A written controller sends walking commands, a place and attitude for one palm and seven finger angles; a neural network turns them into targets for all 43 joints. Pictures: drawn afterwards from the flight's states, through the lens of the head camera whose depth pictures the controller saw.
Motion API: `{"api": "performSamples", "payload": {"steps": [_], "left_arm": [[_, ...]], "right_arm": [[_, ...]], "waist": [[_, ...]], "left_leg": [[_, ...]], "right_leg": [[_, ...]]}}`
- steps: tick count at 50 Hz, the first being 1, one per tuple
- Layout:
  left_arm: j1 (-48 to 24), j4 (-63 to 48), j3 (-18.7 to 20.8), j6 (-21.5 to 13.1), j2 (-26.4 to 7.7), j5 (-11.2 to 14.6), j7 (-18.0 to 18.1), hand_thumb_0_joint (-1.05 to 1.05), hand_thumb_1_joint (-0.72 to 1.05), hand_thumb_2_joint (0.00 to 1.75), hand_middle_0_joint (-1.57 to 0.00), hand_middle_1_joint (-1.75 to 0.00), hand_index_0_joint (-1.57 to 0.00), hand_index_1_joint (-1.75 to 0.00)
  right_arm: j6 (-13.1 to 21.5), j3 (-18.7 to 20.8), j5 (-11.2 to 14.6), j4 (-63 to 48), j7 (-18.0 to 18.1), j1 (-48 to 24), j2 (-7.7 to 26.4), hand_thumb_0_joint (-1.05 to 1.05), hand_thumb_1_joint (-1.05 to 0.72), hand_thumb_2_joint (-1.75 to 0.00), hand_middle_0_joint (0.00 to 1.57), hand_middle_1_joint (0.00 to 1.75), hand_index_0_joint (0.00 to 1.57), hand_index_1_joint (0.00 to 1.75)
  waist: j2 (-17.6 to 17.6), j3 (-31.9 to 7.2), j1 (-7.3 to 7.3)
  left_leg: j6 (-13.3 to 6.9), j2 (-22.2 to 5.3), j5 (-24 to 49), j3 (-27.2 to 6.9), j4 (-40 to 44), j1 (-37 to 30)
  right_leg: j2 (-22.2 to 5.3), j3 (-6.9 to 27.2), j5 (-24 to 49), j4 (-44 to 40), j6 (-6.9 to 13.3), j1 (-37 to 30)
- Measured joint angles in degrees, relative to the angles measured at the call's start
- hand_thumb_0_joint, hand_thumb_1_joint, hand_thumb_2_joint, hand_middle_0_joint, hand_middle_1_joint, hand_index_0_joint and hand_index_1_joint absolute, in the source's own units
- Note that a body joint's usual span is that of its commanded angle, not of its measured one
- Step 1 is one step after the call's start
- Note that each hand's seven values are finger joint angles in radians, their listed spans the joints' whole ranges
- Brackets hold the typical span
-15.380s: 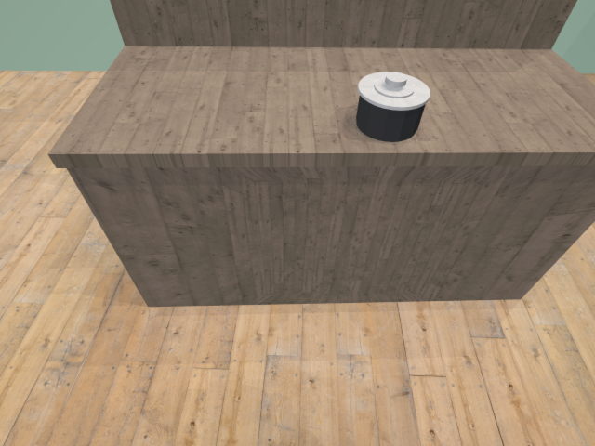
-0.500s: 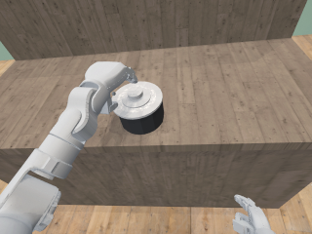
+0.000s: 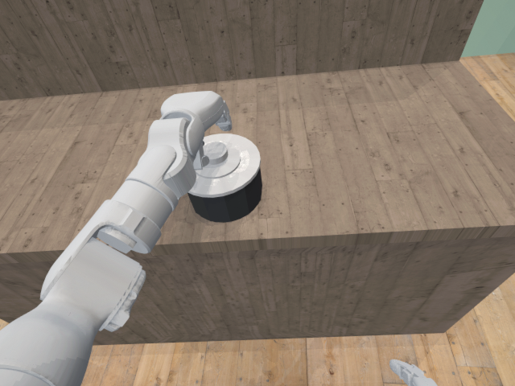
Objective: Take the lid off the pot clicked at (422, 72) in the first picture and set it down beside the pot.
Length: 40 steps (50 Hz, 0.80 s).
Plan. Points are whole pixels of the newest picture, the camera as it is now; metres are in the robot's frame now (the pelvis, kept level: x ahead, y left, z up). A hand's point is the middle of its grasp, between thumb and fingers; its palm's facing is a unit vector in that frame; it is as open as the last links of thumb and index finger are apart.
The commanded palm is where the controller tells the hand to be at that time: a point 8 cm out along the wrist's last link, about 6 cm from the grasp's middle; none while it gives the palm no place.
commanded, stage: move the open hand above the knob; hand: left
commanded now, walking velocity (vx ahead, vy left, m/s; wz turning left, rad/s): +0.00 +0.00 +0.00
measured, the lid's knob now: (214, 153) +0.50 +0.08 +0.10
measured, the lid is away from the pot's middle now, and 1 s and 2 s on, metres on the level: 0.00 0.00 0.00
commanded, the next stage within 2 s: lower the open fingers around the knob in 1.30 s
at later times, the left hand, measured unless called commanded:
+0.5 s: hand (191, 123) +0.47 +0.10 +0.18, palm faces -0.14 -0.08 -0.99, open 10.1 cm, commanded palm +0.45 +0.10 +0.23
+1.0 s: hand (211, 131) +0.46 +0.07 +0.17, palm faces -0.21 -0.04 -0.98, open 10.1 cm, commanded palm +0.45 +0.08 +0.23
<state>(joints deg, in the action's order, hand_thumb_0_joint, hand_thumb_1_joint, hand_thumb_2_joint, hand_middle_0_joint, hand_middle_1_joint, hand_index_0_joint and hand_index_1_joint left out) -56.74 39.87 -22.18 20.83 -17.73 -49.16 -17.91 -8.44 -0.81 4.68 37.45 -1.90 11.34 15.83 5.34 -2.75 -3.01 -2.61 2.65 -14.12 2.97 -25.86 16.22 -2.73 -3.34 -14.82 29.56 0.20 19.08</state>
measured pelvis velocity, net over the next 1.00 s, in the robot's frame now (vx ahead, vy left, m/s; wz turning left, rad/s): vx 0.01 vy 0.01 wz -0.01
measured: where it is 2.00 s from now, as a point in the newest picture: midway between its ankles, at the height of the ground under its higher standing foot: outside the picture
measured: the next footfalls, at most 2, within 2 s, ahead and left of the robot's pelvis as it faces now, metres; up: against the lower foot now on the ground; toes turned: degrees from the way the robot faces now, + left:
none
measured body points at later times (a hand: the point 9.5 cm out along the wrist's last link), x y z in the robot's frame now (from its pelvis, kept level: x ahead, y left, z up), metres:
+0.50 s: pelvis +0.00 +0.01 +0.00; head +0.02 -0.03 +0.45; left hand +0.48 +0.10 +0.24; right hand +0.13 -0.24 -0.13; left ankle -0.01 +0.09 -0.74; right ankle +0.00 -0.11 -0.74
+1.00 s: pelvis +0.01 +0.01 +0.00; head +0.03 -0.04 +0.45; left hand +0.47 +0.07 +0.22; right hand +0.13 -0.24 -0.14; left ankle -0.01 +0.09 -0.74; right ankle +0.00 -0.11 -0.74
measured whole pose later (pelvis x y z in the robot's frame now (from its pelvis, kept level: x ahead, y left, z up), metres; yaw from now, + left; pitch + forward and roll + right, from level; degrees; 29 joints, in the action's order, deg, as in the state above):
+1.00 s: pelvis +0.01 +0.01 +0.00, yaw +0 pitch +5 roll +1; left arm -58.5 41.1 -21.0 18.5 -15.5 -48.9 -17.1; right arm -6.1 -0.5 4.1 38.5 -1.0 12.2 15.5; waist 6.0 -3.4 -2.9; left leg -3.2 3.0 -14.2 3.3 -24.3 14.9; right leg -2.9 -2.9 -14.8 28.1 -0.4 17.9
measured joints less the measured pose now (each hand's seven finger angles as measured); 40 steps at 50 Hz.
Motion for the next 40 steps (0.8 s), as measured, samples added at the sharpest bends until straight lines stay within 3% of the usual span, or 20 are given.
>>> {"api": "performSamples", "payload": {"steps": [3, 5, 9, 13, 17, 20, 24, 27, 30, 33, 36, 40], "left_arm": [[0.64, -2.49, 1.25, -3.41, 0.0, 0.82, -0.49, 0.0, -0.32, 1.5, -0.85, -0.09, -0.85, -0.08], [-0.98, -0.8, 2.92, -4.98, -0.16, 0.43, 1.08, 0.0, -0.32, 1.5, -0.85, -0.09, -0.86, -0.08], [-5.68, 8.38, 5.51, -2.28, 0.39, -0.89, 4.62, 0.0, -0.33, 1.5, -0.85, -0.09, -0.85, -0.08], [-2.85, 7.26, 2.85, 0.46, 0.58, -0.84, 3.23, 0.0, -0.32, 1.51, -0.84, -0.09, -0.85, -0.08], [1.92, -1.59, 1.26, -2.11, 0.3, 0.8, 0.55, 0.0, -0.32, 1.5, -0.85, -0.09, -0.85, -0.08], [0.18, -1.57, 0.92, -4.55, 0.18, 0.36, 2.3, 0.0, -0.32, 1.5, -0.85, -0.09, -0.86, -0.08], [-5.01, 7.85, 4.06, -1.74, 1.11, -0.5, 5.21, 0.0, -0.33, 1.5, -0.85, -0.09, -0.86, -0.08], [-4.74, 8.82, 2.09, 0.89, 0.9, -0.78, 4.08, 0.0, -0.33, 1.5, -0.85, -0.09, -0.85, -0.08], [-1.48, 3.68, -0.13, 0.44, 1.02, -0.25, 1.38, 0.0, -0.32, 1.5, -0.84, -0.09, -0.85, -0.08], [0.24, -0.9, -0.67, -2.28, 0.81, 0.83, 0.18, 0.0, -0.32, 1.5, -0.85, -0.09, -0.85, -0.08], [-3.06, 2.78, -0.55, -3.18, 1.84, 0.43, 1.9, 0.0, -0.33, 1.5, -0.85, -0.09, -0.86, -0.08], [-6.9, 9.67, 2.55, -0.51, 2.48, -0.32, 3.82, 0.0, -0.33, 1.5, -0.85, -0.09, -0.86, -0.08]], "right_arm": [[1.96, 0.18, -0.5, 0.41, 1.14, 0.76, 0.05, 0.01, -0.91, -0.9, 0.2, 0.3, 0.19, 0.3], [3.13, 0.17, -0.71, 1.05, 1.78, 1.27, -0.09, 0.01, -0.91, -0.9, 0.2, 0.3, 0.19, 0.3], [2.41, -0.23, -0.56, 2.11, 0.92, 2.1, -0.32, 0.01, -0.91, -0.9, 0.2, 0.3, 0.19, 0.3], [0.56, 0.13, -0.33, 0.9, -0.37, 3.16, -0.1, 0.01, -0.91, -0.9, 0.2, 0.3, 0.19, 0.3], [2.24, 0.8, -0.5, 0.43, 0.49, 2.73, -0.05, 0.01, -0.91, -0.9, 0.2, 0.3, 0.19, 0.3], [4.41, 0.87, -0.6, 1.19, 1.38, 1.88, -0.27, 0.01, -0.91, -0.9, 0.2, 0.3, 0.19, 0.3], [3.36, -0.29, -0.48, 2.06, 1.0, -0.09, -0.66, 0.01, -0.91, -0.9, 0.2, 0.3, 0.19, 0.3], [2.0, -0.13, -0.32, 0.66, 0.14, -0.19, -0.66, 0.01, -0.91, -0.9, 0.2, 0.3, 0.19, 0.3], [1.57, 0.3, -0.33, -0.29, 0.09, -0.28, -0.44, 0.01, -0.91, -0.9, 0.2, 0.3, 0.19, 0.3], [2.98, 0.46, -0.44, -0.32, 1.02, -0.54, -0.31, 0.01, -0.91, -0.9, 0.2, 0.3, 0.2, 0.3], [3.91, 0.11, -0.28, 0.86, 1.66, -1.01, -0.55, 0.01, -0.91, -0.9, 0.2, 0.3, 0.19, 0.3], [2.7, -0.84, -0.41, 1.44, 1.27, -1.37, -0.96, 0.01, -0.91, -0.9, 0.2, 0.3, 0.19, 0.3]], "waist": [[0.46, 0.59, -0.81], [0.52, 0.3, -1.01], [-0.02, -1.11, -0.92], [0.0, -1.29, -0.56], [0.28, 0.08, -0.45], [0.21, -0.12, 0.03], [-0.83, -1.18, 0.28], [-0.97, -1.45, 0.37], [-0.69, -0.88, 0.46], [-0.17, -0.36, 0.41], [-0.35, -0.54, 0.62], [-0.96, -0.91, 0.27]], "left_leg": [[-0.33, 0.13, -0.15, 0.24, 0.19, -0.68], [-0.45, 0.15, -0.22, 0.7, 0.54, -1.14], [-0.38, 0.11, -0.02, 1.69, 1.41, -1.03], [-0.49, 0.1, 0.11, 1.64, 1.44, -0.47], [-0.77, 0.33, 0.06, 0.83, 1.18, -1.08], [-0.79, 0.42, -0.15, 0.59, 0.91, -1.34], [-0.56, 0.34, 0.06, 1.2, 1.36, -0.97], [-0.51, 0.31, 0.24, 1.06, 1.28, -0.22], [-0.62, 0.44, 0.21, 0.41, 1.02, -0.24], [-0.73, 0.56, -0.01, -0.09, 0.82, -0.87], [-0.7, 0.62, -0.18, -0.07, 0.79, -1.12], [-0.49, 0.48, 0.13, 0.68, 1.4, -0.62]], "right_leg": [[-0.09, 0.26, 0.05, -0.33, -0.27, -0.66], [-0.06, 0.75, 0.07, -0.48, -0.42, -0.84], [0.07, 1.78, 0.26, -0.63, -0.53, -0.02], [0.08, 1.72, 0.47, -0.9, -0.59, 0.36], [-0.2, 0.91, 0.44, -1.24, -0.72, -0.85], [-0.3, 0.68, 0.28, -1.19, -0.78, -1.28], [-0.19, 1.31, 0.34, -0.91, -0.66, -0.33], [-0.17, 1.17, 0.47, -0.9, -0.6, 0.31], [-0.34, 0.51, 0.4, -1.06, -0.63, -0.16], [-0.48, 0.02, 0.21, -1.24, -0.7, -1.15], [-0.54, 0.05, 0.0, -1.05, -0.71, -1.29], [-0.35, 0.83, 0.14, -0.83, -0.57, -0.11]]}}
